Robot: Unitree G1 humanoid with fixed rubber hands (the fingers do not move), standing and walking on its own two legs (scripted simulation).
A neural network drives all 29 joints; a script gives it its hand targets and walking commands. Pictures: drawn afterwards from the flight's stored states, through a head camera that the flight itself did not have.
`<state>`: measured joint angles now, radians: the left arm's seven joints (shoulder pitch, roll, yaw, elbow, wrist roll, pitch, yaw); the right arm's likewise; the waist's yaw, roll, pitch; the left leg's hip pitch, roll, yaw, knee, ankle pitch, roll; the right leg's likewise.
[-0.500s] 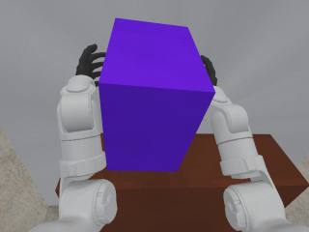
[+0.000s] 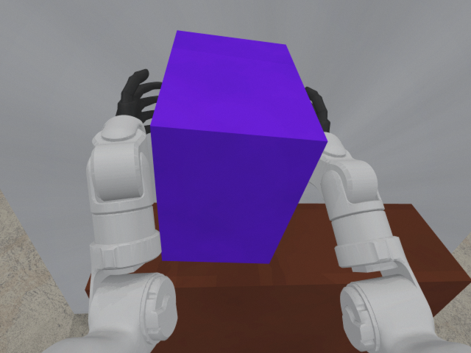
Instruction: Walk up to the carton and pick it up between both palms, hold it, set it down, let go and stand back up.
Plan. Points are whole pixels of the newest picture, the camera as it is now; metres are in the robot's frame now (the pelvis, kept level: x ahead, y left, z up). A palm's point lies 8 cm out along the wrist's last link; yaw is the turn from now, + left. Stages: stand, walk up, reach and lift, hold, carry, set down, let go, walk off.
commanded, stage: hold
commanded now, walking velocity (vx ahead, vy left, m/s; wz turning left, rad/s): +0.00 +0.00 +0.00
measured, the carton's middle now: (224, 151) +0.37 +0.01 +0.22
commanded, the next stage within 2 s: none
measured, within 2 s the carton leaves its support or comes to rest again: neither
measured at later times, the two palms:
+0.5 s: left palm (130, 129) +0.35 +0.15 +0.27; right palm (309, 144) +0.36 -0.12 +0.25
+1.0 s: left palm (131, 127) +0.35 +0.15 +0.28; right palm (311, 146) +0.36 -0.12 +0.24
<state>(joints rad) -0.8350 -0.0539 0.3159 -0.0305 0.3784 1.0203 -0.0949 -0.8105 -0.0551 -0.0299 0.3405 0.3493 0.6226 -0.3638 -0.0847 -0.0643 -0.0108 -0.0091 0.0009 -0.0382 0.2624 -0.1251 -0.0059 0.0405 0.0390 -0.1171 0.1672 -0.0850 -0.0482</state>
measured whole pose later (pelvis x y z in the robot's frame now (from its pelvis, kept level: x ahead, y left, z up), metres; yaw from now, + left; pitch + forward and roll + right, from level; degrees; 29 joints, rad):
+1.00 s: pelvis +0.00 +0.00 +0.00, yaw +0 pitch -8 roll -1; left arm -0.80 -0.08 0.29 -0.10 0.39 1.01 -0.09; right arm -0.74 -0.04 -0.02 0.29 0.33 0.58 -0.35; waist -0.08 -0.06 0.02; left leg 0.02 0.00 -0.03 0.25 -0.13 0.00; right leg 0.06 0.03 -0.11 0.16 -0.09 -0.04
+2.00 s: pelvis +0.00 +0.00 +0.00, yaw +0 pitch -8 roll -1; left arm -0.80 -0.08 0.28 -0.11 0.38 1.01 -0.07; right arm -0.75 -0.04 -0.03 0.30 0.31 0.57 -0.34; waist -0.09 -0.08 0.02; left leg 0.02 -0.01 -0.04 0.25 -0.12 0.00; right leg 0.06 0.03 -0.12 0.16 -0.09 -0.04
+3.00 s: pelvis +0.00 +0.00 +0.00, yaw +0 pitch -8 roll -1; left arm -0.81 -0.07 0.30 -0.07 0.38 0.99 -0.09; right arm -0.76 -0.03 -0.04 0.33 0.30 0.57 -0.35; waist -0.09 -0.07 0.02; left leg 0.02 0.00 -0.04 0.25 -0.12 0.00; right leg 0.07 0.04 -0.12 0.15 -0.08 -0.04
